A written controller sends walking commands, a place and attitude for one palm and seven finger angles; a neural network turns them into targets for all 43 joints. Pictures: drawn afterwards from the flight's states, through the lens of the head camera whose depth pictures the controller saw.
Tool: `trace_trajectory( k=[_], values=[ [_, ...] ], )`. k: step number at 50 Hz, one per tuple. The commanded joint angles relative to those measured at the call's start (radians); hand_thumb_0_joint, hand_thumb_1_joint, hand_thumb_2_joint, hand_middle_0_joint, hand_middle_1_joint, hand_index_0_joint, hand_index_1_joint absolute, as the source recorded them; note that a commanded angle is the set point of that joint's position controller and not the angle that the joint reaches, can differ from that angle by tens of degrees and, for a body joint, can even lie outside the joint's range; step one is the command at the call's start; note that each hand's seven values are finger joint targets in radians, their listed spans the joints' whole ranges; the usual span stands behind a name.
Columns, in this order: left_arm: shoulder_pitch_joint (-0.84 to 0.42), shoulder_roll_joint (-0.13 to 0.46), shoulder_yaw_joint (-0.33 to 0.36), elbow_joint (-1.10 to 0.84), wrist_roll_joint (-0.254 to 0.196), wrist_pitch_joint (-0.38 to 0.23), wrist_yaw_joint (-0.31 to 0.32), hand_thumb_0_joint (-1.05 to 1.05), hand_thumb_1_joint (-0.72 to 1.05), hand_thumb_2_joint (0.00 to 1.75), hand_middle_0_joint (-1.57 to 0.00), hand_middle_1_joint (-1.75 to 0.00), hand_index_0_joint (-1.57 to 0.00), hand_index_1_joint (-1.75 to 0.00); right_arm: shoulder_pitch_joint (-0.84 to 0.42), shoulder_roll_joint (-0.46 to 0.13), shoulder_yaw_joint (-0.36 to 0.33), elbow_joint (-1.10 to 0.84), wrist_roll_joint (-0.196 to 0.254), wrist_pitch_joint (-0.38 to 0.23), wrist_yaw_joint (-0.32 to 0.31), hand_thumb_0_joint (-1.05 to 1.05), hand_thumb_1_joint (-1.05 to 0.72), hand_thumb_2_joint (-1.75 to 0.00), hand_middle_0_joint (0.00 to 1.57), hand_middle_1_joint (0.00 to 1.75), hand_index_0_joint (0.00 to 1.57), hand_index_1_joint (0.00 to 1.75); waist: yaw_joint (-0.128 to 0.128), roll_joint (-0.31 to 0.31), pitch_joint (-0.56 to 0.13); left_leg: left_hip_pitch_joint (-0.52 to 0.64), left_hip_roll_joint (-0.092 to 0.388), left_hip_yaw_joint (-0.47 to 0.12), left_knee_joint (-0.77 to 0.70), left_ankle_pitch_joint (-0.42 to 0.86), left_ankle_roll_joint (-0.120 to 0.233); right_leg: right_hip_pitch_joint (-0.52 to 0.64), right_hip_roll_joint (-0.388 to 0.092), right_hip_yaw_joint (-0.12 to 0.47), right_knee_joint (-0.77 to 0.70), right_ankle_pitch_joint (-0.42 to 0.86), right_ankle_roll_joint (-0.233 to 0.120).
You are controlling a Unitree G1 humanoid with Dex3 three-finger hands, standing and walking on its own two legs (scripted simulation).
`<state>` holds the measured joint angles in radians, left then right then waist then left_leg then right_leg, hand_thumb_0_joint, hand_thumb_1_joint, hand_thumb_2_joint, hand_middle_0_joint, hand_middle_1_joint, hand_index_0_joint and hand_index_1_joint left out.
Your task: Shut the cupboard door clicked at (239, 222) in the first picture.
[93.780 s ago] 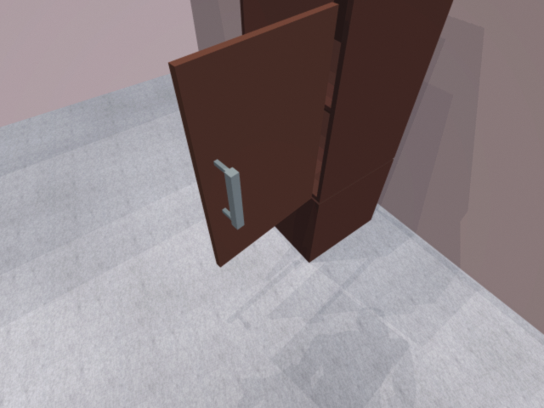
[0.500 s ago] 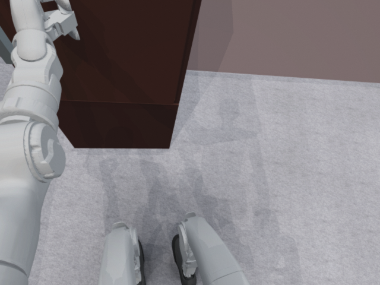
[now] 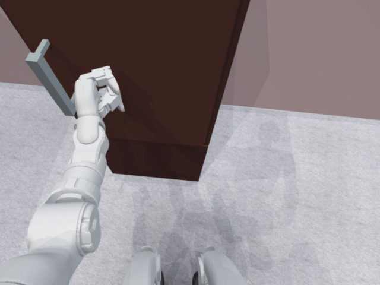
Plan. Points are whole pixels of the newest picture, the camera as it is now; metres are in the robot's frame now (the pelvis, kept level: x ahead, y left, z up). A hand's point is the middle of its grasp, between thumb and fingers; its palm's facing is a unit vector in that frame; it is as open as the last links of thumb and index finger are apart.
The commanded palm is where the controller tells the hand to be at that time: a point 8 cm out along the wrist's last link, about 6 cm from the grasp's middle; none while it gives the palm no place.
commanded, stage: draw the hand back to the body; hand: left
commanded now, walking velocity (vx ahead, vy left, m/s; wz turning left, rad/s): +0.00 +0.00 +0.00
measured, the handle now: (58, 81) +0.55 +0.25 +0.05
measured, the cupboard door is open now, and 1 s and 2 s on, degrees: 0 0 0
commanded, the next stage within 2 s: step back with the hand held close in 1.58 s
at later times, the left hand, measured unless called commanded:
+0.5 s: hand (70, 131) +0.36 +0.16 +0.15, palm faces +0.03 -1.00 -0.05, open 3.1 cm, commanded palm +0.32 +0.22 +0.15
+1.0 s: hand out of the picture +0.24 +0.25 +0.23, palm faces +0.33 -0.89 -0.31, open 4.6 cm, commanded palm +0.19 +0.30 +0.25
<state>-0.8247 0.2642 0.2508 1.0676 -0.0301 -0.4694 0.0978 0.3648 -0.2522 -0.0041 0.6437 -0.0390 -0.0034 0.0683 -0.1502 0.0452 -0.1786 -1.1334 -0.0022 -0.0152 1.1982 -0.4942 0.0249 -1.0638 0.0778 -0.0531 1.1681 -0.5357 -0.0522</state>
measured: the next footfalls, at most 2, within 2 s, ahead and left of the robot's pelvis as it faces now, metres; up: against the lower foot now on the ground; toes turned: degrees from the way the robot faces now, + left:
none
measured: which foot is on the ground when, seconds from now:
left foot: down 0.00-1.00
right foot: down 0.00-1.00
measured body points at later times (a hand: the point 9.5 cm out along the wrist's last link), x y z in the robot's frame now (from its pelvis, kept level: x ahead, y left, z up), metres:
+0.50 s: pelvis +0.04 -0.01 +0.06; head +0.07 -0.02 +0.51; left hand +0.35 +0.21 +0.16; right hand +0.20 -0.25 -0.03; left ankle +0.03 +0.10 -0.64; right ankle +0.00 -0.09 -0.64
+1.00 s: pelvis +0.01 +0.02 +0.10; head -0.02 -0.01 +0.55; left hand +0.22 +0.29 +0.24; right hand +0.20 -0.19 +0.02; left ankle +0.03 +0.10 -0.64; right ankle +0.00 -0.09 -0.64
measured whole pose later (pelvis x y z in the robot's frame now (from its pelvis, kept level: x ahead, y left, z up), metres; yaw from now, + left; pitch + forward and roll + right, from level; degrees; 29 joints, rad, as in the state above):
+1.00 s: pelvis +0.01 +0.02 +0.10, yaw +2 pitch -3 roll +0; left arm 0.28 0.32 0.18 -0.16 -0.08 -0.06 0.09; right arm 0.21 -0.22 0.07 0.58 0.04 -0.01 -0.08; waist 0.03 0.06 -0.02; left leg -0.20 -0.05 -0.01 0.49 -0.23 0.05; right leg -0.14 0.03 -0.01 0.48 -0.28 -0.02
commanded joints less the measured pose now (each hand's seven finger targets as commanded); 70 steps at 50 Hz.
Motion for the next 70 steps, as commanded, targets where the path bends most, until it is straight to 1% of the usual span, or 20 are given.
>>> trace_trajectory(
  k=[1, 4, 6, 8, 10, 13, 15, 17, 19, 25, 26, 27, 28, 30, 35, 38, 49, 60, 64, 70],
  values=[
    [-0.280, 0.120, 0.008, -0.270, -0.026, -0.086, -0.013, 0.00, 0.90, 0.90, -1.30, -1.50, -1.30, -1.50, 0.169, -0.159, -0.074, -0.067, -0.001, 0.011, -0.005, 0.00, -0.90, -0.90, 0.20, 0.30, 0.20, 0.30, 0.012, 0.070, -0.500, 0.472, 0.004, -0.033, -0.106, 0.488, 0.000, 0.244, -0.024, 0.051, -0.147, 0.533, 0.030],
    [-0.034, 0.132, 0.016, -0.513, -0.069, -0.084, -0.045, 0.00, 0.90, 0.90, -1.30, -1.50, -1.30, -1.50, 0.123, -0.141, -0.072, -0.134, 0.019, 0.023, 0.000, 0.00, -0.90, -0.90, 0.20, 0.30, 0.20, 0.30, 0.095, 0.079, -0.625, 0.579, -0.004, -0.006, -0.146, 0.670, -0.003, 0.447, -0.030, 0.064, -0.172, 0.770, 0.033],
    [0.124, 0.110, -0.017, -0.630, -0.085, -0.053, -0.067, 0.00, 0.90, 0.90, -1.30, -1.50, -1.30, -1.50, 0.108, -0.133, -0.068, -0.172, 0.035, 0.027, -0.002, 0.00, -0.90, -0.90, 0.20, 0.30, 0.20, 0.30, 0.112, 0.032, -0.607, 0.588, -0.009, 0.004, -0.177, 0.718, 0.006, 0.548, -0.035, 0.070, -0.195, 0.892, 0.039],
    [0.219, 0.121, -0.017, -0.735, -0.102, -0.008, -0.081, 0.00, 0.90, 0.90, -1.30, -1.50, -1.30, -1.50, 0.086, -0.125, -0.065, -0.193, 0.052, 0.033, -0.012, 0.00, -0.90, -0.90, 0.20, 0.30, 0.20, 0.30, 0.110, -0.047, -0.521, 0.549, -0.014, 0.022, -0.221, 0.656, 0.016, 0.636, -0.048, 0.082, -0.238, 0.988, 0.062],
    [0.258, 0.118, -0.020, -0.806, -0.124, 0.027, -0.089, 0.00, 0.90, 0.90, -1.30, -1.50, -1.30, -1.50, 0.055, -0.121, -0.061, -0.208, 0.065, 0.035, -0.029, 0.00, -0.90, -0.90, 0.20, 0.30, 0.20, 0.30, 0.102, -0.113, -0.433, 0.503, -0.021, 0.028, -0.269, 0.501, 0.018, 0.686, -0.054, 0.087, -0.284, 0.942, 0.075],
    [0.222, 0.077, -0.060, -0.847, -0.147, 0.040, -0.098, 0.00, 0.90, 0.90, -1.30, -1.50, -1.30, -1.50, -0.001, -0.115, -0.052, -0.196, 0.077, 0.023, -0.059, 0.00, -0.90, -0.90, 0.20, 0.30, 0.20, 0.30, 0.065, -0.093, -0.272, 0.540, -0.015, 0.016, -0.319, 0.372, 0.020, 0.589, -0.043, 0.070, -0.356, 0.654, 0.061],
    [0.241, 0.053, -0.091, -0.870, -0.153, 0.031, -0.118, 0.00, 0.90, 0.90, -1.30, -1.50, -1.30, -1.50, -0.023, -0.115, -0.050, -0.184, 0.074, 0.010, -0.071, 0.00, -0.90, -0.90, 0.20, 0.30, 0.20, 0.30, 0.058, -0.059, -0.232, 0.590, -0.014, 0.009, -0.326, 0.382, 0.022, 0.574, -0.048, 0.074, -0.379, 0.641, 0.058],
    [0.352, 0.044, -0.111, -0.904, -0.158, 0.045, -0.156, 0.00, 0.90, 0.90, -1.30, -1.50, -1.30, -1.50, -0.028, -0.113, -0.048, -0.183, 0.074, 0.000, -0.077, 0.00, -0.90, -0.90, 0.20, 0.30, 0.20, 0.30, 0.078, 0.022, -0.289, 0.666, -0.021, 0.016, -0.311, 0.521, 0.023, 0.636, -0.068, 0.089, -0.368, 0.865, 0.072],
    [0.417, 0.045, -0.134, -0.946, -0.172, 0.078, -0.206, 0.00, 0.90, 0.90, -1.30, -1.50, -1.30, -1.50, -0.038, -0.111, -0.045, -0.192, 0.079, -0.008, -0.078, 0.00, -0.90, -0.90, 0.20, 0.30, 0.20, 0.30, 0.091, 0.009, -0.327, 0.713, -0.017, 0.004, -0.329, 0.596, 0.021, 0.679, -0.073, 0.075, -0.367, 0.931, 0.077],
    [0.535, 0.128, -0.024, -1.009, -0.224, 0.170, -0.226, 0.00, 0.90, 0.90, -1.16, -1.35, -1.16, -1.35, -0.157, -0.109, -0.021, -0.244, 0.099, -0.028, -0.099, 0.00, -0.90, -0.90, 0.20, 0.30, 0.20, 0.30, 0.141, -0.040, -0.166, 0.693, -0.019, -0.001, -0.441, 0.405, 0.016, 0.679, -0.061, 0.055, -0.461, 0.622, 0.048],
    [0.563, 0.236, -0.053, -1.038, -0.100, 0.216, -0.154, 0.00, 0.90, 0.90, -1.13, -1.32, -1.13, -1.32, -0.187, -0.096, -0.023, -0.249, 0.097, 0.012, -0.115, 0.00, -0.90, -0.90, 0.20, 0.30, 0.20, 0.30, 0.160, -0.057, -0.187, 0.714, -0.025, 0.003, -0.484, 0.392, 0.013, 0.759, -0.111, 0.124, -0.511, 0.670, 0.063],
    [0.579, 0.183, -0.073, -1.089, -0.095, 0.248, -0.120, 0.00, 0.90, 0.90, -1.11, -1.29, -1.11, -1.29, -0.214, -0.072, -0.011, -0.273, 0.099, 0.028, -0.126, 0.00, -0.90, -0.90, 0.20, 0.30, 0.20, 0.30, 0.150, -0.075, -0.156, 0.713, -0.024, 0.008, -0.509, 0.385, 0.015, 0.794, -0.125, 0.131, -0.532, 0.724, 0.082],
    [0.604, 0.196, -0.053, -1.114, -0.094, 0.272, -0.101, 0.00, 0.90, 0.90, -1.08, -1.26, -1.08, -1.26, -0.215, -0.076, -0.014, -0.274, 0.100, 0.033, -0.135, 0.00, -0.90, -0.90, 0.20, 0.30, 0.20, 0.30, 0.150, -0.108, -0.161, 0.723, -0.021, 0.009, -0.520, 0.385, 0.015, 0.822, -0.129, 0.123, -0.536, 0.743, 0.088],
    [0.638, 0.204, -0.050, -1.166, -0.076, 0.305, -0.070, 0.00, 0.90, 0.90, -1.02, -1.20, -1.02, -1.20, -0.244, -0.072, -0.004, -0.277, 0.099, 0.039, -0.145, 0.00, -0.90, -0.90, 0.20, 0.30, 0.20, 0.30, 0.156, -0.048, -0.128, 0.777, -0.019, 0.014, -0.562, 0.375, 0.016, 0.826, -0.120, 0.105, -0.573, 0.657, 0.074],
    [0.680, 0.187, -0.064, -1.233, -0.067, 0.344, -0.023, 0.00, 0.90, 0.90, -0.89, -1.05, -0.89, -1.05, -0.298, -0.068, 0.016, -0.272, 0.096, 0.023, -0.162, 0.00, -0.90, -0.90, 0.20, 0.30, 0.20, 0.30, 0.150, -0.032, 0.028, 0.863, -0.009, -0.006, -0.665, 0.265, 0.019, 0.771, -0.092, 0.080, -0.701, 0.331, 0.043],
    [0.717, 0.184, -0.067, -1.283, -0.061, 0.349, -0.008, 0.00, 0.90, 0.90, -0.81, -0.96, -0.81, -0.96, -0.310, -0.072, 0.022, -0.262, 0.092, -0.001, -0.164, 0.00, -0.90, -0.90, 0.20, 0.30, 0.20, 0.30, 0.153, -0.003, 0.054, 0.917, -0.004, -0.022, -0.716, 0.229, 0.018, 0.777, -0.084, 0.072, -0.747, 0.240, 0.031],
    [0.964, 0.266, 0.088, -1.523, -0.056, 0.327, 0.015, 0.00, 0.90, 0.90, -0.50, -0.63, -0.50, -0.63, -0.325, -0.070, 0.027, -0.225, 0.075, -0.090, -0.151, 0.00, -0.90, -0.90, 0.20, 0.30, 0.20, 0.30, 0.195, 0.059, 0.079, 0.992, 0.018, -0.067, -0.847, 0.244, -0.001, 0.893, -0.077, 0.035, -0.788, 0.285, 0.019],
    [1.196, 0.306, 0.230, -1.669, -0.060, 0.315, 0.020, 0.00, 0.90, 0.90, -0.20, -0.30, -0.20, -0.30, -0.314, -0.070, 0.005, -0.197, 0.072, -0.143, -0.136, 0.00, -0.90, -0.90, 0.20, 0.30, 0.20, 0.30, 0.208, 0.029, 0.132, 0.992, 0.027, -0.054, -0.850, 0.307, -0.007, 0.902, -0.074, 0.029, -0.809, 0.323, 0.027],
    [1.153, 0.234, 0.159, -1.587, -0.054, 0.334, 0.018, 0.00, 0.90, 0.90, -0.20, -0.30, -0.20, -0.30, -0.301, -0.082, 0.001, -0.181, 0.071, -0.143, -0.140, 0.00, -0.90, -0.90, 0.20, 0.30, 0.20, 0.30, 0.184, -0.005, 0.221, 0.972, 0.023, -0.059, -0.857, 0.249, -0.002, 0.851, -0.077, 0.033, -0.818, 0.282, 0.033],
    [1.131, 0.287, 0.196, -1.646, -0.050, 0.329, 0.028, 0.00, 0.90, 0.90, -0.20, -0.30, -0.20, -0.30, -0.308, -0.080, -0.002, -0.186, 0.063, -0.150, -0.152, 0.00, -0.90, -0.90, 0.20, 0.30, 0.20, 0.30, 0.207, -0.014, 0.084, 1.019, 0.007, -0.037, -0.821, 0.350, 0.015, 0.915, -0.089, 0.042, -0.806, 0.343, 0.032]
  ],
)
